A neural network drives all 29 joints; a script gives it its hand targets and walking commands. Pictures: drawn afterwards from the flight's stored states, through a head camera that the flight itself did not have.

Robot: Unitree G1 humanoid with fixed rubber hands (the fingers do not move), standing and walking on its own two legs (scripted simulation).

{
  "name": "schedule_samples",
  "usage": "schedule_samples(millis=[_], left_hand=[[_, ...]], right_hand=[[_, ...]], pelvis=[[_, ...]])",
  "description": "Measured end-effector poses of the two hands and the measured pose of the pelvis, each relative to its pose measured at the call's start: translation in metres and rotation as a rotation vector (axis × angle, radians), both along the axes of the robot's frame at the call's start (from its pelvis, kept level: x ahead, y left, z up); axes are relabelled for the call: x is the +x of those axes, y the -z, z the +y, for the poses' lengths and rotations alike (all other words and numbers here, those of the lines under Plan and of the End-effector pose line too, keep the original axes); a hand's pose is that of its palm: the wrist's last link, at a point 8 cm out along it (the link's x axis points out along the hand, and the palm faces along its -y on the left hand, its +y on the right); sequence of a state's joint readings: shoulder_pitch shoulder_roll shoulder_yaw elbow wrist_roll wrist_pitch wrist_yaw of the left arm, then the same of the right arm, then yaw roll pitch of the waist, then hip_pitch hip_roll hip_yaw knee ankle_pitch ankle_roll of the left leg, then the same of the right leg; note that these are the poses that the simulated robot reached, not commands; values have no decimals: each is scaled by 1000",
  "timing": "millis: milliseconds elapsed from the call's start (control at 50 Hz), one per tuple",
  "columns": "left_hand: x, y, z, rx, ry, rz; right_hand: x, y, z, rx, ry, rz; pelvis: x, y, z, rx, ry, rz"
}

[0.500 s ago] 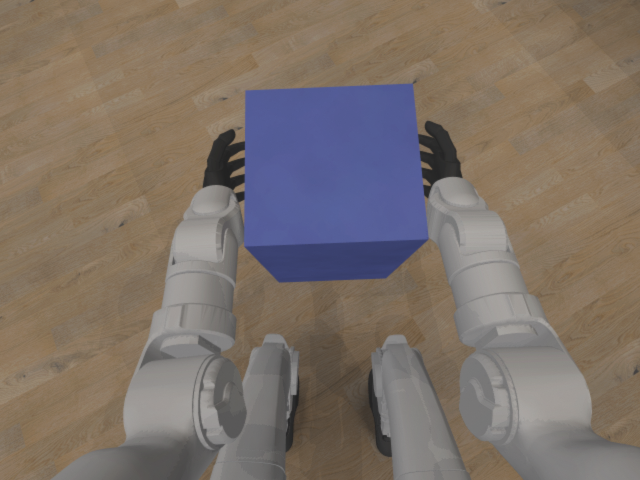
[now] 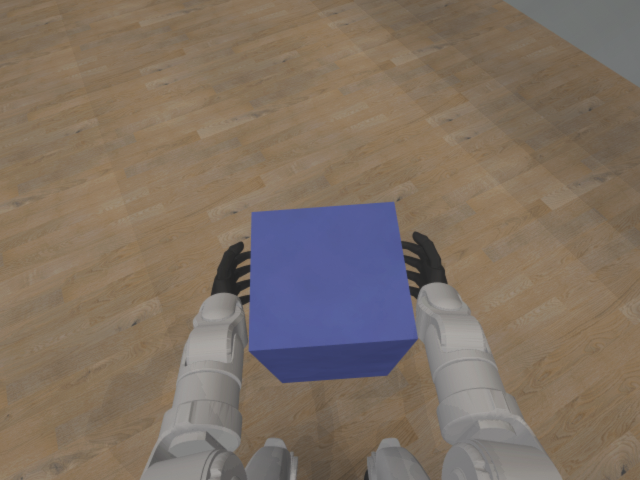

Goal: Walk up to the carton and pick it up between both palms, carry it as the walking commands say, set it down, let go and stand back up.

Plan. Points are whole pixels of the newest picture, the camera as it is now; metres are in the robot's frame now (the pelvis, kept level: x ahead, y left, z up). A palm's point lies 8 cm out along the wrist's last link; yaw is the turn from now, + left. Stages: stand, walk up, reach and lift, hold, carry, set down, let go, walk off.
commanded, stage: reach and lift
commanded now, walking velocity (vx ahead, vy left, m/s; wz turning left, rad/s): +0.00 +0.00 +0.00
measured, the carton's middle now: (329, 306) +0.37 +0.02 -0.08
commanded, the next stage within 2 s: none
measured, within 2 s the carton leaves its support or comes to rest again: neither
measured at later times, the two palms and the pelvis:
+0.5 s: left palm (206, 286) +0.33 +0.16 +0.06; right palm (446, 275) +0.35 -0.11 +0.06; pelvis +0.03 +0.00 +0.05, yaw +0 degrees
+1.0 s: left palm (179, 273) +0.32 +0.16 +0.13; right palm (462, 268) +0.33 -0.11 +0.12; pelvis +0.02 +0.01 +0.07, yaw +0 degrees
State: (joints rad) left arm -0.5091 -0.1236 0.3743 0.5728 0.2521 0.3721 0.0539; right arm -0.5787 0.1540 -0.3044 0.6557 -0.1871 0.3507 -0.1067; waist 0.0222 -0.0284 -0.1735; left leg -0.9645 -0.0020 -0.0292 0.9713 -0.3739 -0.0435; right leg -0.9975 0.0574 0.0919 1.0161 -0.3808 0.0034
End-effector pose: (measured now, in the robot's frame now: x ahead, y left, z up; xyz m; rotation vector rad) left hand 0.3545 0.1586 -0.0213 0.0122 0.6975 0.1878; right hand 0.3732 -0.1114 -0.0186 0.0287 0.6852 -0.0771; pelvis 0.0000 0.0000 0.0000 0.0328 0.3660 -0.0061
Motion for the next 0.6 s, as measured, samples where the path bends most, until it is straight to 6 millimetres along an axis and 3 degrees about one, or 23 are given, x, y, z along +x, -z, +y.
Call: schedule_samples(millis=[600], left_hand=[[-24,-94,0,-13,-19,-3]], right_hand=[[-26,-89,-1,41,14,-3]], pelvis=[[29,-57,4,-9,2,-274]])
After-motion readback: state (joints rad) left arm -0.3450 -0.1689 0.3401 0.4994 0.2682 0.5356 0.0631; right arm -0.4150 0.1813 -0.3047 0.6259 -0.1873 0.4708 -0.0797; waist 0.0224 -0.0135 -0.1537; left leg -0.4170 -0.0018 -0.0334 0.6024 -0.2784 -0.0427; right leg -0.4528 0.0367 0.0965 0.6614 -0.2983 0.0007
